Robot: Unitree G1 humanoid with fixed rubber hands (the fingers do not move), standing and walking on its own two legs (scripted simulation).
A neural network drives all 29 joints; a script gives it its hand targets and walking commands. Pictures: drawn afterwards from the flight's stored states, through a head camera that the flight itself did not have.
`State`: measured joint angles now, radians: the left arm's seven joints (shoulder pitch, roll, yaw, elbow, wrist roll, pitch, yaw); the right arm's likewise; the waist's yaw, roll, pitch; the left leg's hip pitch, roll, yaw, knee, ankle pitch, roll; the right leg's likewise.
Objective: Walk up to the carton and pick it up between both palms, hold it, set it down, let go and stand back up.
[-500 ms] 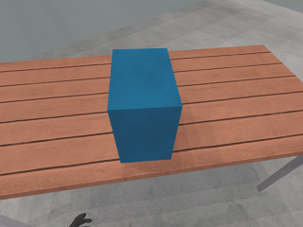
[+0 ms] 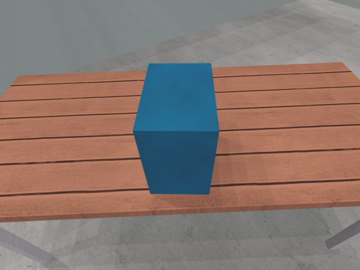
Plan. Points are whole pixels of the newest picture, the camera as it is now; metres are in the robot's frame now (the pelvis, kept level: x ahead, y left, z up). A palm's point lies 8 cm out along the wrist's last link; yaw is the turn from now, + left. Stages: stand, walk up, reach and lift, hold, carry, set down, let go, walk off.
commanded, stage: walk up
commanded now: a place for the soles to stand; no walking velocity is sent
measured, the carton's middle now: (179, 130) +0.46 +0.04 +0.03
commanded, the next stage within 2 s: none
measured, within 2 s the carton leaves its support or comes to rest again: neither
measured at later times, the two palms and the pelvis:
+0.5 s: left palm out of the picture +0.03 +0.23 -0.14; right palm out of the picture +0.05 -0.26 -0.13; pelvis +0.00 -0.02 -0.01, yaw +6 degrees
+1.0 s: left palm out of the picture +0.01 +0.24 -0.14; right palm out of the picture +0.11 -0.26 -0.13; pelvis +0.01 -0.03 -0.02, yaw +11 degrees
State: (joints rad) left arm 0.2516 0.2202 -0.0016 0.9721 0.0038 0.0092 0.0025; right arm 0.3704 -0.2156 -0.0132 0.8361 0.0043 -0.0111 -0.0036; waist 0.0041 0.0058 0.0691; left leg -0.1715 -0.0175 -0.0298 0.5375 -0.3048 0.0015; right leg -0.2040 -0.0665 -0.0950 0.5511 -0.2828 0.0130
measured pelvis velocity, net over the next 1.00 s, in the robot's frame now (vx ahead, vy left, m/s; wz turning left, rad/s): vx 0.01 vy -0.03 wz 0.19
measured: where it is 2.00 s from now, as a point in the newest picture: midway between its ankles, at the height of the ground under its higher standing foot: outside the picture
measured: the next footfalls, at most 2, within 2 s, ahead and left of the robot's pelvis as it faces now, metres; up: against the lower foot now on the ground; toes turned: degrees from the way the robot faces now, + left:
none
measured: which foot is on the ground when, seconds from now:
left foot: down 0.00-1.00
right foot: down 0.00-1.00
